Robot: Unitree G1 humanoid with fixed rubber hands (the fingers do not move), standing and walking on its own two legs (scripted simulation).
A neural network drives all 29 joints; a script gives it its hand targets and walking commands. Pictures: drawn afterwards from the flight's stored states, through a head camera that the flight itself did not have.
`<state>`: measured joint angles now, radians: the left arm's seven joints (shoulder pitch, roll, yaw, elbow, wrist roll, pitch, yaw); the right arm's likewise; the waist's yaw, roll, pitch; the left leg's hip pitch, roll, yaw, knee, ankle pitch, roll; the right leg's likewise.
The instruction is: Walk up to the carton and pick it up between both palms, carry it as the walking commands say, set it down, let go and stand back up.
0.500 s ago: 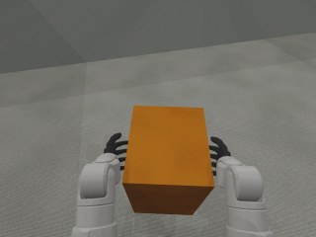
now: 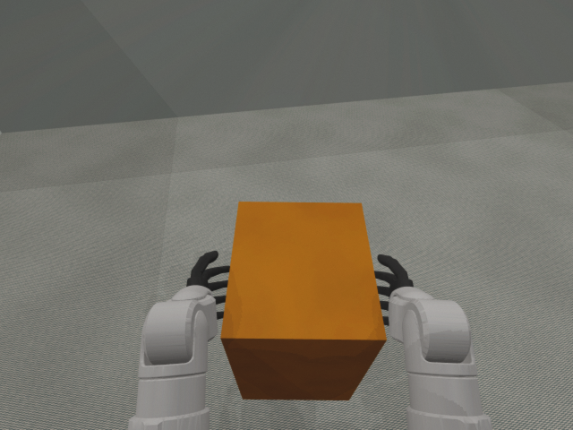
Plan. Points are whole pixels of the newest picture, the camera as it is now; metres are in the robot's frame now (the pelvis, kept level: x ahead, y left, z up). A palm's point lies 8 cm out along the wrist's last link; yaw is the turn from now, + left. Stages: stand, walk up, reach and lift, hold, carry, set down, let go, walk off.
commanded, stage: carry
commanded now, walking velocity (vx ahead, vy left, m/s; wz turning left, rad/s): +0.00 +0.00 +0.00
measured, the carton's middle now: (297, 308) +0.31 +0.00 +0.01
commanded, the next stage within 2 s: none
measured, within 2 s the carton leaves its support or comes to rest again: neither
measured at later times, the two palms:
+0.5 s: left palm (209, 294) +0.30 +0.12 +0.08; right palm (401, 297) +0.29 -0.14 +0.07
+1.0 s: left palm (214, 300) +0.29 +0.12 +0.07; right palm (407, 306) +0.28 -0.15 +0.07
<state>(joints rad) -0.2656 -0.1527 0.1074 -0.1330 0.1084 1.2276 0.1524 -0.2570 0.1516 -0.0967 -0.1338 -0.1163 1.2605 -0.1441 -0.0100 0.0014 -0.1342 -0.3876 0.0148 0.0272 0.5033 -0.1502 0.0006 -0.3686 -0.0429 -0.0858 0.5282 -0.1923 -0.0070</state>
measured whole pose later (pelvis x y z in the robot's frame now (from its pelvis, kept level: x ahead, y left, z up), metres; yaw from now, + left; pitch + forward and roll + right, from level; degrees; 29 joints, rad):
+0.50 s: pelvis +0.01 -0.01 +0.00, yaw +0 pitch +2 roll +0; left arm -0.26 -0.15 0.11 -0.10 0.12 1.15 0.14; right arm -0.25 0.15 -0.09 -0.10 -0.12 1.19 -0.14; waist -0.01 0.00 -0.11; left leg -0.39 0.03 0.03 0.56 -0.21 -0.01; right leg -0.38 -0.04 -0.08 0.59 -0.25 -0.02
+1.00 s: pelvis +0.00 -0.01 +0.00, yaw -1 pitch +2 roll +0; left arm -0.26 -0.15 0.11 -0.03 0.14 1.08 0.13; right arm -0.25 0.15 -0.10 -0.04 -0.13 1.12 -0.14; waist -0.01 0.00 -0.12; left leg -0.39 0.03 0.03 0.53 -0.17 -0.02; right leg -0.38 -0.03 -0.08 0.56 -0.21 -0.02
